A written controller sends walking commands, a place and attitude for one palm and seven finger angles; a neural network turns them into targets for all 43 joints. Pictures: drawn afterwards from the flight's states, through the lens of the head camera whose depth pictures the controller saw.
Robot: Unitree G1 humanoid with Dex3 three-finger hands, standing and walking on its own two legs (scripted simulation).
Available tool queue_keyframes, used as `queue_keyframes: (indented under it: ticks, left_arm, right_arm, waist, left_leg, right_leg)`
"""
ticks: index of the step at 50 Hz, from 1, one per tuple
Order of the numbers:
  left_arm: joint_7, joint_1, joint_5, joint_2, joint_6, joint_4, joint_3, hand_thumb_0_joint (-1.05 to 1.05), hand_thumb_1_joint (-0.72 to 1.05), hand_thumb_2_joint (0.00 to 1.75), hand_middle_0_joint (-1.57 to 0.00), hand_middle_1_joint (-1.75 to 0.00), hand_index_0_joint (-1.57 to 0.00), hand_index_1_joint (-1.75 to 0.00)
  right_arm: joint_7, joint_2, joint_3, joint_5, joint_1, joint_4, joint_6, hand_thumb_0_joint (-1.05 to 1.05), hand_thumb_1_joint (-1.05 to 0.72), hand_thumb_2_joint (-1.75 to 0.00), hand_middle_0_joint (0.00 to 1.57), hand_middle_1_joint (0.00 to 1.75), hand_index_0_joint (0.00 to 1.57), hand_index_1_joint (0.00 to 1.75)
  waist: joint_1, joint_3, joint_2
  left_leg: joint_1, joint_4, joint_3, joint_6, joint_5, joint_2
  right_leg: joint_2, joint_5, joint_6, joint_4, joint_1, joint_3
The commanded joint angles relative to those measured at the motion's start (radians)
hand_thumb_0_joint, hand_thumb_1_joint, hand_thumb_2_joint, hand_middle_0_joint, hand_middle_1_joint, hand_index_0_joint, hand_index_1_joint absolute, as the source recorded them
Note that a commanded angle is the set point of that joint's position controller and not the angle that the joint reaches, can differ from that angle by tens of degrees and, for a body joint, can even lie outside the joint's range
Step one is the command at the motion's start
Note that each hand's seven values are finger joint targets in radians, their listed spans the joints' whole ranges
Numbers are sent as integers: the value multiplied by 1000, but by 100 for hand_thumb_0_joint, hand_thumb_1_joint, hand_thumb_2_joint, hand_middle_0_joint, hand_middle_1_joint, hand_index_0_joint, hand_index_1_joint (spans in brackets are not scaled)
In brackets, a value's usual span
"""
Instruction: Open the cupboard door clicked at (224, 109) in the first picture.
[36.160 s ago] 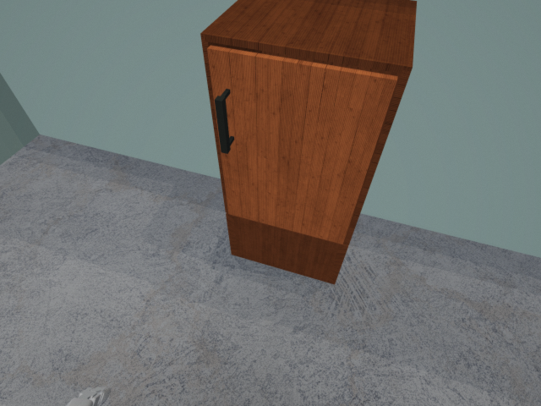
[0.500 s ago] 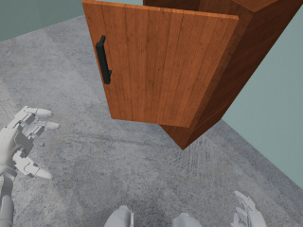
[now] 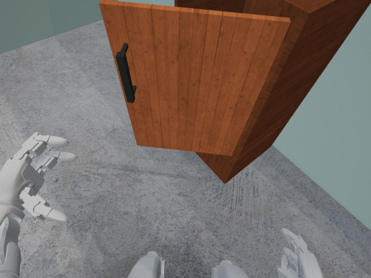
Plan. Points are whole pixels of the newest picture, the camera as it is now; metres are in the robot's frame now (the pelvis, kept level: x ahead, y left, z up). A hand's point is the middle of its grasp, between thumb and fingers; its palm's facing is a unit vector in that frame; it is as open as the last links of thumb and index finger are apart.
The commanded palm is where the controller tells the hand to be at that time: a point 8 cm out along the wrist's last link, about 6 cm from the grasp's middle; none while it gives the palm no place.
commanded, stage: move the hooked fingers beside the handle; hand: left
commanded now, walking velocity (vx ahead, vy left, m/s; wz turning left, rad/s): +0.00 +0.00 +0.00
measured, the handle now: (128, 74) +0.60 +0.20 +0.04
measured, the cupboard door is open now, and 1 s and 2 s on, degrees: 45 45 45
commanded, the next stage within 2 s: none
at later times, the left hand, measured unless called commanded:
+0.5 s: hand (76, 142) +0.37 +0.26 +0.05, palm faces -0.07 -1.00 -0.03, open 14.0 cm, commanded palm +0.35 +0.31 +0.05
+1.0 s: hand (88, 114) +0.45 +0.26 +0.05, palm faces -0.06 -1.00 -0.03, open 14.0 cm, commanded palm +0.43 +0.30 +0.05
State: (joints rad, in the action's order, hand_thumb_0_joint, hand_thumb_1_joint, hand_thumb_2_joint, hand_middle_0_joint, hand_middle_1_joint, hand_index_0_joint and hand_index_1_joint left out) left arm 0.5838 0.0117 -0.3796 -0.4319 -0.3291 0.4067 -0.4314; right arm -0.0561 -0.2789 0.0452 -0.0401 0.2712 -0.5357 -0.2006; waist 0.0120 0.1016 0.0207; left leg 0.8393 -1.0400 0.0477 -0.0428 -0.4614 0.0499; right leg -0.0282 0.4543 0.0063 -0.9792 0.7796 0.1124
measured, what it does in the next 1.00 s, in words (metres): stands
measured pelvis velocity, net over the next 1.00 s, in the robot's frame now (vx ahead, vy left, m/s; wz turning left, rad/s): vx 0.00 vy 0.00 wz -0.03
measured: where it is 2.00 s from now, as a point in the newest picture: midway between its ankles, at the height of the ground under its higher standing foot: outside the picture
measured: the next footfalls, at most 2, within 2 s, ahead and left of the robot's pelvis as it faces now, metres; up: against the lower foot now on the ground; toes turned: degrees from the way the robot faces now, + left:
none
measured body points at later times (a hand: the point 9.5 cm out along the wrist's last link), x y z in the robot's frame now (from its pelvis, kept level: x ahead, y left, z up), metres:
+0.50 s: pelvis +0.00 +0.00 +0.00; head +0.10 +0.01 +0.43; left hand +0.37 +0.31 +0.06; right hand +0.11 -0.27 -0.10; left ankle +0.02 +0.09 -0.67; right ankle +0.01 -0.12 -0.67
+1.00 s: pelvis +0.00 +0.00 -0.01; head +0.12 +0.02 +0.42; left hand +0.44 +0.31 +0.06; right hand +0.05 -0.28 -0.12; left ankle +0.02 +0.09 -0.67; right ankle +0.01 -0.12 -0.67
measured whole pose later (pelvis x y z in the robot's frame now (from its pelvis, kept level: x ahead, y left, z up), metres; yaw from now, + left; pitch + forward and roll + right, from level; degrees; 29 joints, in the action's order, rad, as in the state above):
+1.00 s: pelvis +0.00 +0.00 -0.01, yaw -2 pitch +21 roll -3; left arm 0.54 0.70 -0.19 -0.61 -0.40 1.06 -0.48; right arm -0.05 -0.30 0.04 -0.02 0.33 -0.61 -0.03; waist 0.11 0.10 0.01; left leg 1.00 -1.11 0.05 -0.04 -0.47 0.07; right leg -0.01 0.46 0.01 -1.04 0.95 0.10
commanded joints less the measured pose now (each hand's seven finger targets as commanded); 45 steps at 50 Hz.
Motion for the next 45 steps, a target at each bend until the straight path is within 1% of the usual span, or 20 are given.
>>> queue_keyframes:
  ticks: [1, 3, 4, 6, 9, 10, 11, 12, 17, 20, 23, 28, 32, 35, 38, 39, 41, 43, 44, 45]
  left_arm:
    - [-3, 229, -29, -250, -59, -165, -91, 0, -50, 30, -30, -120, -30, -120]
    - [2, 287, -18, -271, -64, -132, -95, 0, -50, 30, -30, -120, -30, -120]
    - [7, 318, -17, -239, -66, -134, -59, 0, -50, 30, -30, -120, -30, -120]
    - [7, 374, -4, -268, -64, -104, -66, 0, -50, 30, -30, -120, -30, -120]
    - [12, 387, 5, -301, -59, -47, -92, 0, -50, 30, -30, -120, -30, -120]
    - [12, 412, 11, -307, -59, -46, -86, 0, -50, 30, -30, -120, -30, -120]
    - [10, 449, 13, -292, -55, -38, -69, 0, -50, 30, -30, -120, -30, -120]
    - [5, 458, 15, -328, -55, -17, -99, 0, -50, 30, -30, -120, -30, -120]
    - [-10, 487, 32, -343, -52, 54, -106, 0, -50, 30, -30, -120, -30, -120]
    - [-18, 532, 41, -313, -59, 57, -76, 0, -50, 30, -30, -120, -30, -120]
    - [-30, 599, 56, -349, -62, 130, -96, 0, -50, 30, -30, -120, -30, -120]
    - [-39, 668, 75, -360, -93, 123, -95, 0, -50, 30, -30, -120, -30, -120]
    - [-47, 709, 80, -348, -98, 193, -83, 0, -50, 30, -30, -120, -30, -120]
    - [-53, 765, 98, -396, -98, 271, -114, 0, -50, 30, -30, -120, -30, -120]
    - [-51, 822, 116, -389, -116, 267, -89, 0, -50, 30, -30, -120, -30, -120]
    - [-55, 830, 118, -429, -119, 297, -121, 0, -50, 30, -30, -120, -30, -120]
    - [-52, 913, 127, -418, -123, 362, -97, 0, -50, 30, -30, -120, -30, -120]
    - [-47, 925, 135, -466, -125, 438, -130, 0, -50, 30, -30, -120, -30, -120]
    - [-44, 970, 146, -489, -128, 445, -130, 0, -50, 30, -30, -120, -30, -120]
    - [-39, 1003, 156, -465, -128, 454, -98, 0, -50, 30, -30, -120, -30, -120]
  right_arm:
    - [-17, -167, -75, -2, 17, 114, -51, 0, -90, -90, 20, 30, 20, 30]
    - [-23, -172, -73, -1, 28, 100, -49, 0, -90, -90, 20, 30, 20, 30]
    - [-24, -168, -72, -1, 24, 100, -50, 0, -90, -90, 20, 30, 20, 30]
    - [-30, -174, -72, -2, 30, 85, -48, 0, -90, -90, 20, 30, 20, 30]
    - [-31, -176, -74, 0, 44, 81, -38, 0, -90, -90, 20, 30, 20, 30]
    - [-30, -175, -71, 0, 40, 81, -36, 0, -90, -90, 20, 30, 20, 30]
    - [-30, -172, -70, 0, 42, 81, -32, 0, -90, -90, 20, 30, 20, 30]
    - [-30, -178, -73, 2, 51, 75, -28, 0, -90, -90, 20, 30, 20, 30]
    - [-20, -178, -75, 3, 70, 78, -3, 0, -90, -90, 20, 30, 20, 30]
    - [-13, -175, -80, 2, 81, 73, 11, 0, -90, -90, 20, 30, 20, 30]
    - [-14, -184, -79, 4, 99, 57, 30, 0, -90, -90, 20, 30, 20, 30]
    - [-7, -181, -85, 10, 125, 47, 52, 0, -90, -90, 20, 30, 20, 30]
    - [-5, -182, -85, 11, 135, 33, 69, 0, -90, -90, 20, 30, 20, 30]
    - [-5, -185, -83, 12, 142, 21, 89, 0, -90, -90, 20, 30, 20, 30]
    - [-2, -182, -83, 14, 154, 19, 100, 0, -90, -90, 20, 30, 20, 30]
    - [-3, -189, -85, 16, 163, 11, 106, 0, -90, -90, 20, 30, 20, 30]
    - [-4, -188, -79, 16, 161, 1, 114, 0, -90, -90, 20, 30, 20, 30]
    - [-6, -194, -77, 16, 173, -2, 127, 0, -90, -90, 20, 30, 20, 30]
    - [-7, -197, -74, 18, 175, -4, 131, 0, -90, -90, 20, 30, 20, 30]
    - [-5, -193, -73, 17, 173, -4, 135, 0, -90, -90, 20, 30, 20, 30]
  waist:
    - [16, 271, 68]
    - [20, 276, 65]
    - [27, 275, 83]
    - [31, 287, 87]
    - [21, 317, 70]
    - [18, 318, 104]
    - [28, 322, 93]
    - [18, 335, 94]
    - [13, 360, 85]
    - [27, 367, 107]
    - [42, 356, 50]
    - [39, 433, 111]
    - [54, 398, 78]
    - [59, 378, 57]
    - [62, 427, 122]
    - [62, 423, 89]
    - [85, 387, 67]
    - [81, 386, 55]
    - [86, 396, 69]
    - [97, 394, 96]
  left_leg:
    - [-229, 155, -88, 21, 228, -32]
    - [-228, 149, -90, 22, 235, -29]
    - [-235, 148, -90, 22, 218, -31]
    - [-233, 145, -93, 21, 208, -29]
    - [-235, 138, -90, 20, 252, -28]
    - [-233, 137, -87, 22, 257, -29]
    - [-240, 137, -89, 21, 265, -28]
    - [-236, 130, -91, 23, 286, -26]
    - [-227, 129, -84, 22, 323, -26]
    - [-261, 133, -85, 24, 336, -22]
    - [-213, 127, -82, 18, 311, -21]
    - [-280, 119, -86, 22, 397, -18]
    - [-253, 115, -86, 17, 383, -17]
    - [-199, 112, -74, 13, 322, -20]
    - [-251, 105, -73, 15, 369, -18]
    - [-239, 102, -80, 15, 363, -14]
    - [-192, 92, -77, 10, 311, -15]
    - [-151, 80, -68, 6, 290, -18]
    - [-144, 74, -71, 5, 292, -18]
    - [-152, 69, -72, 5, 285, -19]
  right_leg:
    - [58, -156, 18, 116, -80, -54]
    - [60, -158, 22, 109, -74, -55]
    - [57, -144, 20, 110, -57, -57]
    - [54, -132, 22, 109, -49, -59]
    - [54, -170, 24, 104, -72, -62]
    - [52, -175, 25, 100, -71, -65]
    - [52, -183, 23, 97, -60, -60]
    - [55, -195, 27, 91, -71, -63]
    - [56, -231, 26, 85, -91, -62]
    - [54, -235, 21, 91, -61, -61]
    - [57, -233, 17, 90, -67, -65]
    - [58, -279, 20, 80, -70, -67]
    - [60, -273, 20, 83, -52, -65]
    - [57, -258, 14, 88, -66, -76]
    - [60, -282, 19, 80, -51, -78]
    - [61, -276, 18, 77, -48, -75]
    - [60, -245, 14, 78, -26, -78]
    - [63, -240, 15, 75, -41, -89]
    - [61, -243, 15, 66, -36, -88]
    - [61, -232, 15, 65, -9, -90]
